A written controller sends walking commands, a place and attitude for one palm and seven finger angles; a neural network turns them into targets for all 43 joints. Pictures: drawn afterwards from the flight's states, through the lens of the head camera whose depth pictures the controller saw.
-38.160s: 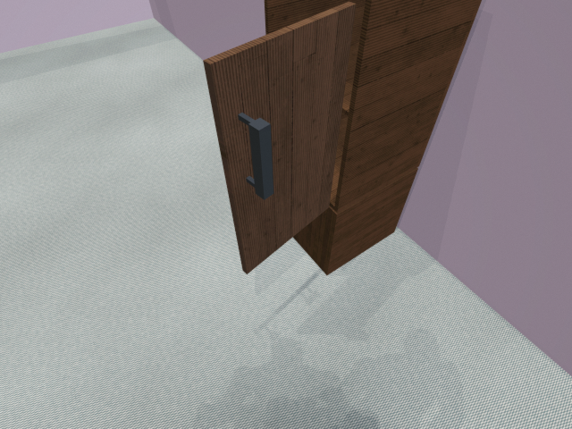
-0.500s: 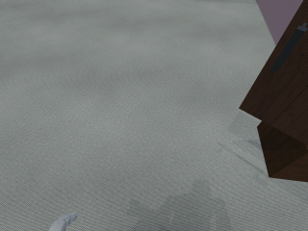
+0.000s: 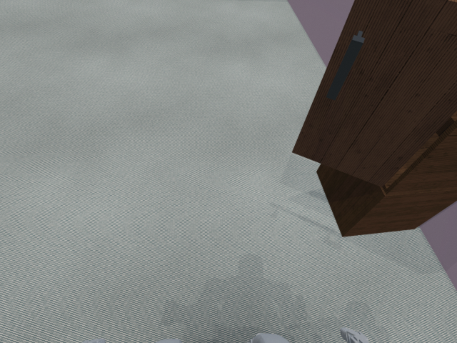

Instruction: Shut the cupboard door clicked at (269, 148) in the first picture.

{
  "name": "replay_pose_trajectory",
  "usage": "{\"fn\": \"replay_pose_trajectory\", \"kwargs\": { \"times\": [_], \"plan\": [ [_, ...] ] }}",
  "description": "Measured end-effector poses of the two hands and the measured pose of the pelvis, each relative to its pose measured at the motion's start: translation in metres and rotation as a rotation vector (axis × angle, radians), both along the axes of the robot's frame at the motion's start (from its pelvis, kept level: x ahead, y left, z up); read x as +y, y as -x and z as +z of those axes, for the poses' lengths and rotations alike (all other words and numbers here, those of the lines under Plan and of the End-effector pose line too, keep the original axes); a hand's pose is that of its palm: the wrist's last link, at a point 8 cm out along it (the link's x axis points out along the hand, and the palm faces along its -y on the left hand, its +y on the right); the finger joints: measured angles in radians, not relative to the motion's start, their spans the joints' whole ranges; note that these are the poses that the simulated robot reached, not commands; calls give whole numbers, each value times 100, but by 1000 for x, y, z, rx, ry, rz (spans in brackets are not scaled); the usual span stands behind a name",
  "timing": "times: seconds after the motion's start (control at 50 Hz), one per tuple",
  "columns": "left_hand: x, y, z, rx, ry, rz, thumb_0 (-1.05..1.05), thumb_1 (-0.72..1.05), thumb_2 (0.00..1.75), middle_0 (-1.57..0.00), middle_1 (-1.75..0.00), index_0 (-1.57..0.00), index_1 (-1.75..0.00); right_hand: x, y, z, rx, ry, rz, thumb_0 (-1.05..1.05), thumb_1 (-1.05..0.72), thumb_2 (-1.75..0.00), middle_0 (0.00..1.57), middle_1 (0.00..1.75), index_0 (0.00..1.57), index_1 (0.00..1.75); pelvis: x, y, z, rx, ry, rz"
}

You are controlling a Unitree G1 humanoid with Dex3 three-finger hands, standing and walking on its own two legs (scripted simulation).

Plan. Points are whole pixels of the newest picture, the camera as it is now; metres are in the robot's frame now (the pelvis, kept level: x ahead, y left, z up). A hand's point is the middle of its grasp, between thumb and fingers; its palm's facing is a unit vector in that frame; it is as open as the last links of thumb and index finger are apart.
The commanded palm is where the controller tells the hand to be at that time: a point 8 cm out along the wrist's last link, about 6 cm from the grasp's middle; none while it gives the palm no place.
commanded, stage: turn to face it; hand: left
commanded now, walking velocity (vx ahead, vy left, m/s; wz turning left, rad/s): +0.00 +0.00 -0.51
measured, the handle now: (345, 66) +0.77 -0.25 +0.07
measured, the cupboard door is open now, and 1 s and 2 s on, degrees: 57 57 57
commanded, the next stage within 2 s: take the last steps up to it in 0.48 s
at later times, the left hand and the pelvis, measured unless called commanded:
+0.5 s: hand (158, 337) +0.14 +0.14 -0.15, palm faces -0.22 -0.95 -0.23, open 7.4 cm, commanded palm none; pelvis +0.02 -0.03 +0.01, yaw -13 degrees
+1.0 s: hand (195, 287) +0.24 +0.08 -0.15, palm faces -0.44 -0.88 -0.18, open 7.4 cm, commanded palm none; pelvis +0.07 -0.07 +0.01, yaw -23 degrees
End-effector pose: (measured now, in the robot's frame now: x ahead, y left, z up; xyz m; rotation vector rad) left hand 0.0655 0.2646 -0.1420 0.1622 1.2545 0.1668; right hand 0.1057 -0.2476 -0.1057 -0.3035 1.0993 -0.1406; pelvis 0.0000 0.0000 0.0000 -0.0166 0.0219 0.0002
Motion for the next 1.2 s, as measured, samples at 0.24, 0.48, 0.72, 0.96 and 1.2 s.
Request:
{"fn": "replay_pose_trajectory", "kwargs": {
  "times": [0.24,0.48,0.72,0.96,1.2],
  "plan": [
    [-37,-75,21,-83,-58,-205,0,91,90,-20,-30,-19,-30,-41,82,-32,126,-62,-229,1,-90,-90,21,30,20,30,-25,-8,-6,-6,-15,-139],
    [-81,-82,24,-49,-24,-278,0,91,90,-20,-30,-20,-30,-53,96,-21,155,-71,-342,1,-91,-90,20,30,19,29,-34,-18,8,-2,-23,-217],
    [-62,-95,-4,45,40,-316,0,91,90,-20,-30,-20,-30,-15,87,-5,95,-32,-377,1,-91,-90,20,30,20,30,-16,-41,5,-2,12,-305],
    [-116,-170,16,24,38,-470,0,91,90,-20,-30,-19,-30,-18,167,-3,285,-89,-581,1,-90,-90,21,30,20,30,-53,-69,16,7,18,-395],
    [-209,-209,11,-54,40,-459,0,91,90,-20,-30,-20,-30,-105,124,-22,333,-112,-595,1,-91,-90,20,30,20,29,-129,-116,5,-6,12,-384]
  ]
}}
